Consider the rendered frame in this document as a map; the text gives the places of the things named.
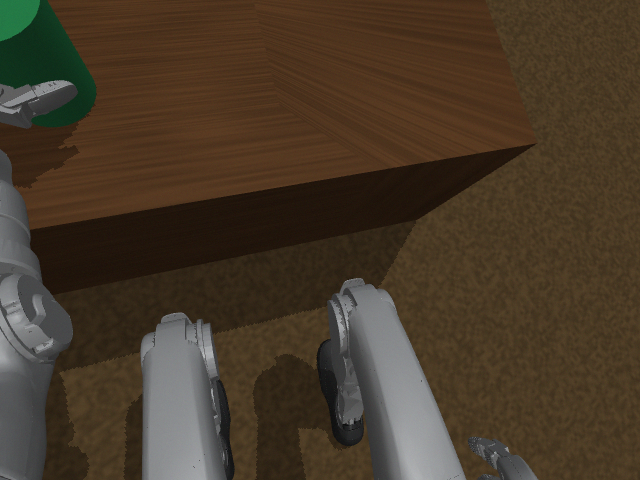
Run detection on can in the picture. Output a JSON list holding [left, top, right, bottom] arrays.
[[0, 0, 96, 127]]

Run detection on left robot arm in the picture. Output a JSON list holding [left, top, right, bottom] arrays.
[[0, 149, 73, 480]]

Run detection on left robot hand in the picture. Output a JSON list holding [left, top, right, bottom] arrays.
[[0, 80, 78, 129]]

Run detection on right robot foot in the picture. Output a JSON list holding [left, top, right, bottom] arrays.
[[317, 339, 364, 446]]

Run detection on right robot hand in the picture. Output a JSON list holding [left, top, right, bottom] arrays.
[[468, 437, 538, 480]]

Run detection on left robot foot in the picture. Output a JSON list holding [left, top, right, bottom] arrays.
[[216, 380, 235, 480]]

